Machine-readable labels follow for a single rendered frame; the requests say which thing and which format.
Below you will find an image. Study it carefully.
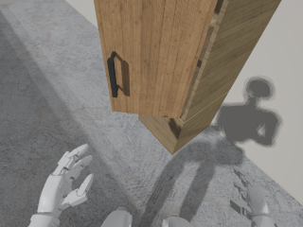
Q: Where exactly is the robot left hand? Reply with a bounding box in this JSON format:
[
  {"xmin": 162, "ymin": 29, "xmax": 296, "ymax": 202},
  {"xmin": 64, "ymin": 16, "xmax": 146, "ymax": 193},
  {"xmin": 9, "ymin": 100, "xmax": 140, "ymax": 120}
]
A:
[{"xmin": 37, "ymin": 144, "xmax": 94, "ymax": 218}]

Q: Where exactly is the robot right hand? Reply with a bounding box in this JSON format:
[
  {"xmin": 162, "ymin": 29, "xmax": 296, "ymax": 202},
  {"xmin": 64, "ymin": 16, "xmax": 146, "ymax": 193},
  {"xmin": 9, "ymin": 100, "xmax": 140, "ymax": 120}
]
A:
[{"xmin": 230, "ymin": 166, "xmax": 271, "ymax": 221}]

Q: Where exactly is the left robot thigh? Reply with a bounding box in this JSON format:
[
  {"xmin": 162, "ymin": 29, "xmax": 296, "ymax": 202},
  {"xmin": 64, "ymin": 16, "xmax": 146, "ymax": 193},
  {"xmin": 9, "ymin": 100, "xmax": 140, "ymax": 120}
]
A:
[{"xmin": 101, "ymin": 210, "xmax": 133, "ymax": 227}]

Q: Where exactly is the right robot shin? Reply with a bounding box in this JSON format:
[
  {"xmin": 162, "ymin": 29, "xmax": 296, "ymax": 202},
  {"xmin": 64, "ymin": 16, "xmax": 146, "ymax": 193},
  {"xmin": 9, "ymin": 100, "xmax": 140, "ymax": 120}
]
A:
[{"xmin": 169, "ymin": 214, "xmax": 179, "ymax": 218}]

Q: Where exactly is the robot left forearm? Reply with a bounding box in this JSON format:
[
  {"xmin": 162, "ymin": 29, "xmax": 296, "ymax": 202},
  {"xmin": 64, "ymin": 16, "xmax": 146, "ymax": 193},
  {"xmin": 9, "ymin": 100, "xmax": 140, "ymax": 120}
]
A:
[{"xmin": 27, "ymin": 213, "xmax": 60, "ymax": 227}]

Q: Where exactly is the robot right forearm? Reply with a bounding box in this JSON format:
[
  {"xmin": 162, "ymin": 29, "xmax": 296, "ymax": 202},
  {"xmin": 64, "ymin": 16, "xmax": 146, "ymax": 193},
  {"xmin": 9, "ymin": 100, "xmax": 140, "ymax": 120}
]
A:
[{"xmin": 251, "ymin": 216, "xmax": 278, "ymax": 227}]

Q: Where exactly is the handle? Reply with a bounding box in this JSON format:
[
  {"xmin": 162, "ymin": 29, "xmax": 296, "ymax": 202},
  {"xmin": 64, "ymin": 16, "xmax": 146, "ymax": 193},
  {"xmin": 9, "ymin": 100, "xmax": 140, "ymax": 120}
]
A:
[{"xmin": 107, "ymin": 51, "xmax": 119, "ymax": 97}]

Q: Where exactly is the cupboard door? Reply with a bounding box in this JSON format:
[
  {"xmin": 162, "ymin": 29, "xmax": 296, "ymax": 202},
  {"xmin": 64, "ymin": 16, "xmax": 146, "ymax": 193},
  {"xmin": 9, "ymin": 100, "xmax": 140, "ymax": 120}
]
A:
[{"xmin": 94, "ymin": 0, "xmax": 218, "ymax": 119}]

